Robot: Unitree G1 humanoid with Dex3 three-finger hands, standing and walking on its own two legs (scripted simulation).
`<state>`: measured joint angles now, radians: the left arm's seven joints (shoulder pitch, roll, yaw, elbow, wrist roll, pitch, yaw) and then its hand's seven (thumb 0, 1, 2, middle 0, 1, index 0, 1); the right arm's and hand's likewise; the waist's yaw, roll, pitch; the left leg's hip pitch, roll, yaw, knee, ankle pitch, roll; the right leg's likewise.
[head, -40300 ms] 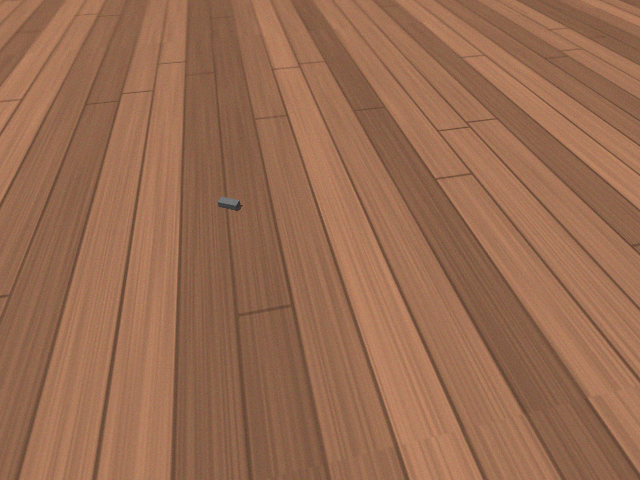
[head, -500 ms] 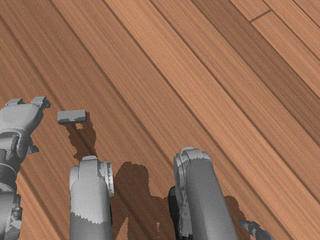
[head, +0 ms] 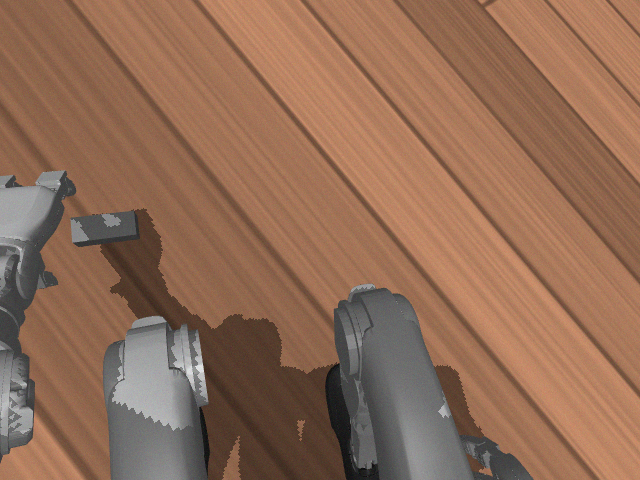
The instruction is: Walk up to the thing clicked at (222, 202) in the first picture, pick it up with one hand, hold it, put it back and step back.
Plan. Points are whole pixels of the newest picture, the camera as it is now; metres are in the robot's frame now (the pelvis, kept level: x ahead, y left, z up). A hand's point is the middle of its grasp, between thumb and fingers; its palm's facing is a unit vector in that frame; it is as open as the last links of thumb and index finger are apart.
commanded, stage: rise first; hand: left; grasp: from above
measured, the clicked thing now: (106, 228) +0.49 +0.26 -0.32
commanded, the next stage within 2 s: approach in 1.72 s
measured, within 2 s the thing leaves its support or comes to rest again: neither
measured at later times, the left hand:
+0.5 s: hand (47, 239) +0.44 +0.30 -0.19, palm faces -0.45 -0.07 -0.89, open 12.8 cm
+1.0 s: hand (47, 234) +0.45 +0.30 -0.21, palm faces -0.45 -0.07 -0.89, open 12.9 cm
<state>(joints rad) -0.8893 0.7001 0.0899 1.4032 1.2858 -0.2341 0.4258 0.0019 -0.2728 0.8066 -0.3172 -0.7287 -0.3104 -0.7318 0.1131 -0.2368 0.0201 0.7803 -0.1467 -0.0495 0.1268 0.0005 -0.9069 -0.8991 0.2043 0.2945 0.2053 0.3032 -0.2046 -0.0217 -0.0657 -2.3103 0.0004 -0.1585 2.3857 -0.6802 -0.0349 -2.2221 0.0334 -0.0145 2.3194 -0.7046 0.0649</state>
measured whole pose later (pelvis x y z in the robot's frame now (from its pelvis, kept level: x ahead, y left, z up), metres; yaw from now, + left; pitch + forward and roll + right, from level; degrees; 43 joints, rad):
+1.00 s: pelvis +0.00 +0.00 -0.02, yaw -2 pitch +32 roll -9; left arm -0.95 0.82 0.12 1.51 1.31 -0.26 0.45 0.00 -0.30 0.83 -0.32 -0.73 -0.30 -0.74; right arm 0.12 -0.26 0.10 0.76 -0.18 -0.06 0.15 0.00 -0.90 -0.90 0.20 0.29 0.20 0.30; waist -0.27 -0.05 0.00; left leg -2.35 0.00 -0.20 2.46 -0.69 -0.04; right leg -2.25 0.05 -0.05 2.37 -0.70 0.06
